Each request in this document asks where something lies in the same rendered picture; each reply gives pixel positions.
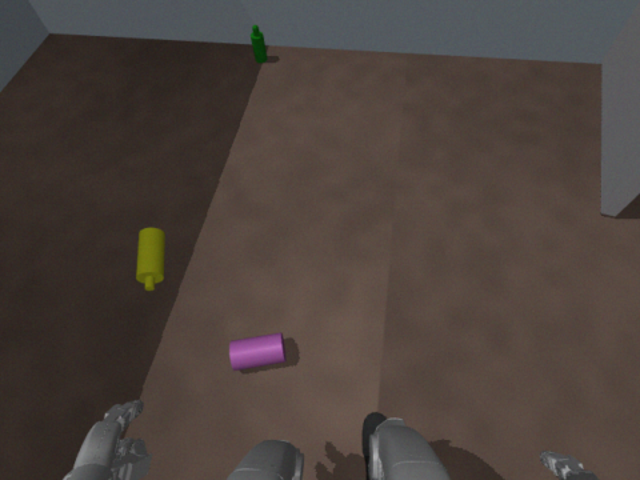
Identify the right robot foot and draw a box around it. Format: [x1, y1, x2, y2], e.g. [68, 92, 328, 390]
[362, 412, 386, 480]

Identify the left robot arm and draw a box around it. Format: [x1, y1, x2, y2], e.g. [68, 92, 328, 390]
[62, 464, 113, 480]

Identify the right robot hand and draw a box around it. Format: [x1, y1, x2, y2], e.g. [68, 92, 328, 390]
[539, 451, 599, 480]

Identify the left robot hand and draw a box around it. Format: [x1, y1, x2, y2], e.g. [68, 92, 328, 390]
[73, 400, 152, 480]

